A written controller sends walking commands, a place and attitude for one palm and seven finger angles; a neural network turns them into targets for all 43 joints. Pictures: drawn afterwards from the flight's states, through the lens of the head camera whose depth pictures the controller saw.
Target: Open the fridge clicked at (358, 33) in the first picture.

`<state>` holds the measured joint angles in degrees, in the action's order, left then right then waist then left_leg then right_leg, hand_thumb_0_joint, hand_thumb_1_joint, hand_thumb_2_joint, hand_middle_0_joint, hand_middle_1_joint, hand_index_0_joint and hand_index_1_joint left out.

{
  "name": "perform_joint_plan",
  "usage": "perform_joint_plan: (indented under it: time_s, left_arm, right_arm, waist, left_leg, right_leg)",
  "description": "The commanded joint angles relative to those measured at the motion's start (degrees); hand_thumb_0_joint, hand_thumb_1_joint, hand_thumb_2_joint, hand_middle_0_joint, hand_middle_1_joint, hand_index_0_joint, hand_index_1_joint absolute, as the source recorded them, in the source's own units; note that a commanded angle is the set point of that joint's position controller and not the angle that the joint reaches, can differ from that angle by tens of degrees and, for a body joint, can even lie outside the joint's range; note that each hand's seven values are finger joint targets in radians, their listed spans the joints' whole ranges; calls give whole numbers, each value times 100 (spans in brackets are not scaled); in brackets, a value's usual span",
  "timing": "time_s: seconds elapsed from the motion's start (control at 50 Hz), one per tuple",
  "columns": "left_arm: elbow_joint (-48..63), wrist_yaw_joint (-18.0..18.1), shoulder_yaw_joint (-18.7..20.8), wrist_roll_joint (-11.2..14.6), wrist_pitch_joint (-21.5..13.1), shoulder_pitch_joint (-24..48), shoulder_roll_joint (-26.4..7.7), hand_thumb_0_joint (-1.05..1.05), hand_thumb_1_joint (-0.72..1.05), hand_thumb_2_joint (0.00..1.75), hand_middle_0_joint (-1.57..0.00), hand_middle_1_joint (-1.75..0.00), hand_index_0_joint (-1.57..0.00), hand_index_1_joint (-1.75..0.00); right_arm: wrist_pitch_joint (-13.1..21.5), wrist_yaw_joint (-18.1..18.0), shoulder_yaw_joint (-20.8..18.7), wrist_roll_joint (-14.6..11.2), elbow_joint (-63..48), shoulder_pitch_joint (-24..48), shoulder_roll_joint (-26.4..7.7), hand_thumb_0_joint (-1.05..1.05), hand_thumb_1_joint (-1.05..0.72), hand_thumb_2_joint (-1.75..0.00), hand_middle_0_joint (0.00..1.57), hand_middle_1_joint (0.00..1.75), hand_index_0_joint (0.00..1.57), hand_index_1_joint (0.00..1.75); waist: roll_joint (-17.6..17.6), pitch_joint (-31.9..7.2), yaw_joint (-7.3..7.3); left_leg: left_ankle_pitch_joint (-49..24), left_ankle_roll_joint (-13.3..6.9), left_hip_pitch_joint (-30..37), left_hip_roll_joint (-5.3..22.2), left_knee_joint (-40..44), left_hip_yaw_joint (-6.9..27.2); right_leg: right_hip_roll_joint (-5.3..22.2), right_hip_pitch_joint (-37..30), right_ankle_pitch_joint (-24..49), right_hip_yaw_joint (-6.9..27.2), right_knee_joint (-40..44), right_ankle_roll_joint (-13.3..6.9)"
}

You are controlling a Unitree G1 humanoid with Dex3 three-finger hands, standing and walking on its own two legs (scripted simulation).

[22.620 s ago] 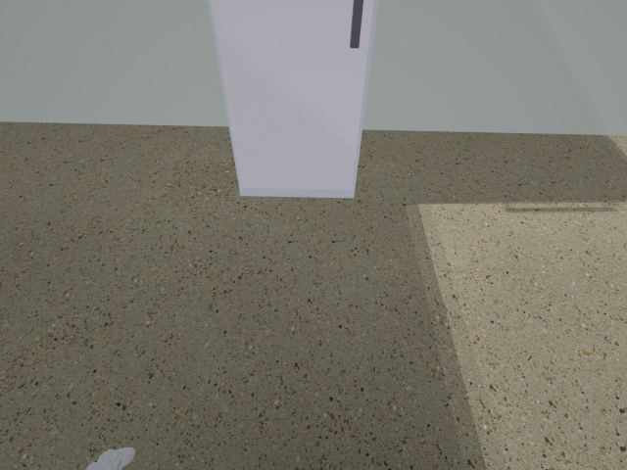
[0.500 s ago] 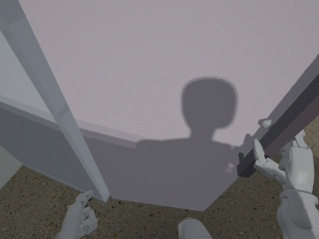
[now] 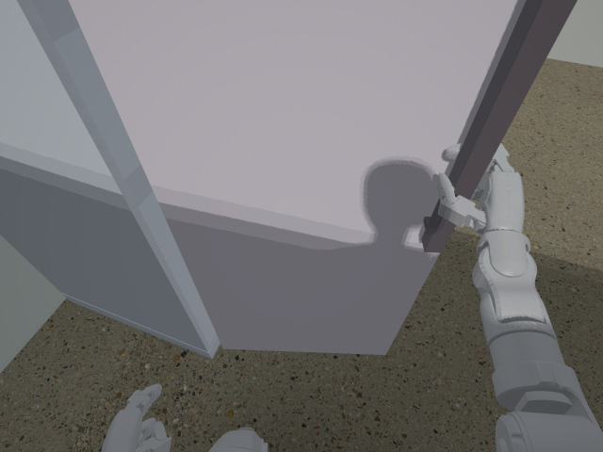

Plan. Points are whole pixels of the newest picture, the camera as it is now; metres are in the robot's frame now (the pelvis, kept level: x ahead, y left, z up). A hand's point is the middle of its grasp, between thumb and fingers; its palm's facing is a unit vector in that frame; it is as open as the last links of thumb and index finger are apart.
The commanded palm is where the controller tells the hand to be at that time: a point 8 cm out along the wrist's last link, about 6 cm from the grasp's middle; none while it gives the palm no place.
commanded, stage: stop walking and hold the door back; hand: right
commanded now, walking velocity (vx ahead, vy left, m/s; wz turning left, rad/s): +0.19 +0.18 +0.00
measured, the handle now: (487, 108) +0.47 -0.17 +0.23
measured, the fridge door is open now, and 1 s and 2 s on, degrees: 71 69 70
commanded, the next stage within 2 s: loosen the grip on the handle in 0.76 s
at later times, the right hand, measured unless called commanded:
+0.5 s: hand (449, 196) +0.42 -0.15 +0.12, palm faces +0.08 +0.99 -0.11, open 6.2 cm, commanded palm +0.39 -0.21 +0.11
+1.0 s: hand (458, 186) +0.43 -0.16 +0.13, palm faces +0.07 +1.00 -0.07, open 7.2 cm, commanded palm +0.39 -0.20 +0.12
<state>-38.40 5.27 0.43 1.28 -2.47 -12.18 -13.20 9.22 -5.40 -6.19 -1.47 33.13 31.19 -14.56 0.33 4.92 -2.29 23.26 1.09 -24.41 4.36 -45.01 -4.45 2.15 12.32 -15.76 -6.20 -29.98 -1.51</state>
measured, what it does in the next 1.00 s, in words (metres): steps on the spot: left foot, then right foot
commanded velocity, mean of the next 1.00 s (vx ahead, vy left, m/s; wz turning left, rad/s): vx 0.01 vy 0.02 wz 0.00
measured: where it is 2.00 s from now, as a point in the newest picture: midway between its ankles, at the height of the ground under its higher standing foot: outside the picture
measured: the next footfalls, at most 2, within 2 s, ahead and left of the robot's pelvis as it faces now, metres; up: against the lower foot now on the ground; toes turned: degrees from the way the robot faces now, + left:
left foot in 0.20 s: +0.05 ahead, +0.11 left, +0.00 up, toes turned +5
right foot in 0.48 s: +0.07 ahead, -0.13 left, +0.00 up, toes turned -1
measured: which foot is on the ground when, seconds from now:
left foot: up 0.00-0.18, down 0.20-1.00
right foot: down 0.00-0.22, up 0.24-0.46, down 0.48-1.00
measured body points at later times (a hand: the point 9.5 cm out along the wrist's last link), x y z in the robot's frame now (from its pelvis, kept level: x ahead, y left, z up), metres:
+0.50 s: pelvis -0.01 -0.01 -0.01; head +0.02 -0.02 +0.44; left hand +0.11 +0.27 -0.10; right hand +0.41 -0.20 +0.13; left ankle +0.03 +0.11 -0.73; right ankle +0.03 -0.13 -0.74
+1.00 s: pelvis -0.02 -0.01 +0.00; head +0.00 -0.02 +0.45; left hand +0.08 +0.26 -0.10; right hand +0.42 -0.21 +0.14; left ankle +0.02 +0.11 -0.73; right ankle +0.03 -0.13 -0.74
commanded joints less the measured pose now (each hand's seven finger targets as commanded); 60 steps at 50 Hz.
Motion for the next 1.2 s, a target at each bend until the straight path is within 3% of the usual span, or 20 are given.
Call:
perform_joint_plan:
  time_s: [0.0, 0.04, 0.14, 0.18, 0.2, 0.22, 0.26, 0.42, 0.5, 0.52, 0.64, 0.82, 0.84, 0.86, 0.88, 0.9, 0.92, 0.96, 1.06, 1.18]
  left_arm:
    - [584, 20, 168, 37, -244, 149, -839, 0, 90, 90, -20, -30, -20, -30]
    - [570, 13, 179, 49, -210, 47, -873, 0, 90, 90, -20, -30, -20, -30]
    - [465, 45, 81, 24, -254, 23, -833, 0, 90, 90, -20, -30, -20, -30]
    - [484, 51, 110, 35, -234, -5, -770, 0, 90, 90, -20, -30, -20, -30]
    - [533, 67, 128, 35, -216, -32, -668, 0, 90, 90, -20, -30, -20, -30]
    - [532, 58, 195, 51, -255, -34, -741, 0, 90, 90, -20, -30, -20, -30]
    - [412, 50, 178, 91, -277, 50, -772, 0, 90, 90, -20, -30, -20, -30]
    - [359, 128, 56, -78, -305, 91, -781, 0, 90, 90, -20, -30, -20, -30]
    - [655, 14, 56, -11, -261, 337, -754, 0, 90, 90, -20, -30, -20, -30]
    - [613, 25, 46, -59, -263, 344, -797, 0, 90, 90, -20, -30, -20, -30]
    - [625, 29, 127, -17, -261, 110, -759, 0, 90, 90, -20, -30, -20, -30]
    - [523, 103, 51, -13, -225, 147, -767, 0, 90, 90, -20, -30, -20, -30]
    - [720, -63, 525, -129, -410, -134, -875, 0, 90, 90, -20, -30, -20, -30]
    - [167, -162, 773, -266, -674, 25, -1125, 0, 90, 90, -20, -30, -20, -30]
    - [361, -153, 472, -60, -760, -569, -986, 0, 90, 90, -20, -30, -20, -30]
    - [271, -209, 393, 1, -642, -739, -930, 0, 90, 90, -20, -30, -20, -30]
    - [410, -267, 293, -28, -644, -380, -956, 0, 90, 90, -20, -30, -20, -30]
    - [527, -313, 268, -89, -663, -215, -1030, 0, 90, 90, -20, -30, -20, -30]
    - [701, -443, 281, -41, -647, -311, -1081, 0, 90, 90, -20, -30, -20, -30]
    - [737, -316, 298, 87, -689, -347, -1112, 0, 90, 90, -20, -30, -20, -30]
  right_arm:
    - [364, 24, -401, 62, -1066, 2630, -1285, 0, -90, -90, 45, 140, 45, 140]
    - [318, 100, -351, 0, -1179, 2405, -1145, 0, -90, -90, 45, 140, 45, 140]
    - [290, 129, -445, 14, -1034, 2390, -1391, 0, -90, -90, 45, 140, 45, 140]
    - [285, 75, -620, 46, -1149, 2166, -1654, 0, -90, -90, 45, 140, 45, 140]
    - [275, 35, -874, 52, -1169, 1976, -1907, 0, -90, -90, 45, 140, 45, 140]
    - [217, 25, -1003, 30, -984, 1720, -1958, 0, -90, -90, 45, 140, 45, 140]
    - [23, 53, -802, -97, -689, 1688, -1668, 0, -90, -90, 45, 140, 45, 140]
    - [330, 34, -982, -60, -900, 2080, -1731, 0, -90, -90, 45, 140, 45, 140]
    - [385, 161, -323, -144, -1016, 1846, -859, 0, -90, -90, 45, 140, 45, 140]
    - [404, 130, -581, -76, -1005, 2052, -1224, 0, -90, -90, 45, 140, 45, 140]
    - [369, 122, -429, -14, -929, 2065, -1175, 0, -90, -90, 45, 140, 45, 140]
    - [355, 91, -409, -96, -515, 2050, -1158, 0, -90, -90, 45, 140, 45, 140]
    - [534, 180, -2333, 610, -1647, 5762, -4159, 0, -90, -90, 45, 140, 45, 140]
    - [52, 449, -2632, 543, -272, 6007, -3941, 0, -78, -84, 45, 140, 45, 140]
    - [-96, 571, -1267, 449, 572, 4164, -2140, 0, -66, -78, 45, 140, 45, 140]
    - [-180, 709, -1288, 215, 1248, 2665, -1264, 0, -54, -73, 45, 140, 45, 140]
    - [77, 810, -1222, -187, 383, 2946, -1112, 0, -42, -67, 45, 140, 45, 140]
    - [424, 708, -1723, -381, 473, 2599, -1614, 0, -17, -55, 45, 140, 45, 140]
    - [1042, 353, -895, 231, 531, 2943, -1560, 0, 43, -26, 44, 138, 44, 138]
    - [1138, 565, -769, -163, -51, 3384, -1612, 0, 55, -20, 36, 128, 36, 128]
  waist:
    - [-609, -1461, 218]
    - [-830, -1629, 240]
    - [-858, -1810, 223]
    - [31, -2065, 185]
    - [985, -2037, 188]
    - [961, -1971, 304]
    - [1134, -1735, 298]
    - [464, -1749, 164]
    - [-1114, -1668, 281]
    - [-1266, -1476, 287]
    - [-287, -2168, 195]
    - [240, -1923, 223]
    - [1253, -1669, 409]
    - [-379, -3420, -38]
    - [383, -3373, -174]
    - [845, -2820, -101]
    - [142, -2678, 37]
    - [-557, -2461, 232]
    - [318, -1555, -120]
    - [-13, -2363, -95]
  left_leg:
    - [4, 17, -693, -37, -482, 329]
    - [-277, 15, 45, -276, 271, -44]
    - [-768, -68, 1573, -438, 1801, -123]
    - [-1626, -462, 2787, 406, 2083, 929]
    - [-2708, -948, 3179, 1251, 2239, 1965]
    - [-3135, -1350, 3072, 1733, 2419, 2259]
    - [-3146, -1217, 2751, 1601, 2398, 1931]
    - [-1529, -477, 1334, 679, 2133, 600]
    - [-615, 6, 1237, -360, 1062, 290]
    - [-412, 6, 1292, -321, 997, 310]
    - [-2358, -149, 1845, 234, 1811, 796]
    - [-1800, -68, 1497, 142, 1936, 688]
    - [-2770, -64, 1779, 169, 2431, 1109]
    - [-3983, -566, 2006, -281, 1220, 429]
    - [-3414, -375, 1286, -416, 1245, 141]
    - [-2944, -259, 829, -481, 1384, 83]
    - [-2337, -229, 726, -432, 1567, 148]
    - [-1685, -337, 745, -415, 1699, 239]
    - [-16, -249, -100, -378, 1794, 388]
    - [111, -232, 415, -364, 1938, 724]
  right_leg:
    - [1821, -1006, 1005, 2134, 1074, -1114]
    - [1421, -917, 1585, 1249, 798, -780]
    - [1301, -232, 1516, 950, 177, -439]
    - [842, 858, 1053, 451, -921, -107]
    - [217, 1623, -456, 85, -1805, 175]
    - [23, 1973, -1678, 472, -2580, 239]
    - [153, 1890, -1545, 891, -2953, 250]
    - [26, -260, 671, 239, 243, 249]
    - [1364, 51, 1592, 1862, 944, -483]
    - [1427, 319, 1549, 1898, 1027, -539]
    - [529, 26, 1262, 592, 24, 132]
    - [586, -40, 1203, 741, 232, 42]
    - [440, 175, 1000, 410, -100, -67]
    - [-18, 264, 2407, 456, 827, 75]
    - [-79, -457, 2800, 317, 322, 211]
    - [-41, -140, 2387, 472, 207, 191]
    - [-41, -342, 1680, 457, 277, 217]
    - [-130, -233, 855, 451, 280, 172]
    - [-110, 798, -929, 445, 158, -24]
    - [-215, 660, -709, 299, 63, -58]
